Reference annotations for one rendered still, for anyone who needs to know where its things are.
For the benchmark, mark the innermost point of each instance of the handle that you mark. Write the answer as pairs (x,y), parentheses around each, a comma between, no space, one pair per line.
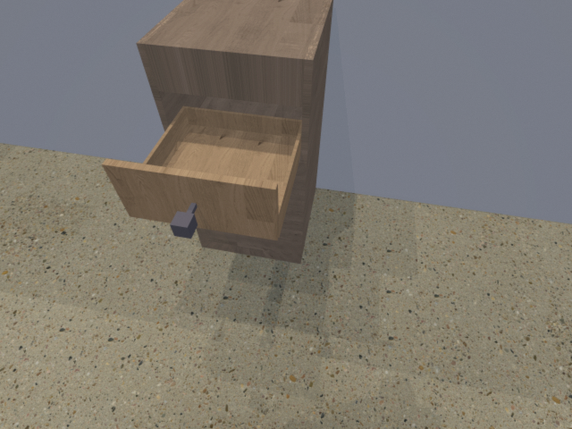
(184,224)

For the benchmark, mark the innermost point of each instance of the drawer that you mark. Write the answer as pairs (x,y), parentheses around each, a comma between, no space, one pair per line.
(238,168)

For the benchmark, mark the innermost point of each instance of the cabinet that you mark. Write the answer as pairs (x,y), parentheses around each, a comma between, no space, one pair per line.
(265,57)

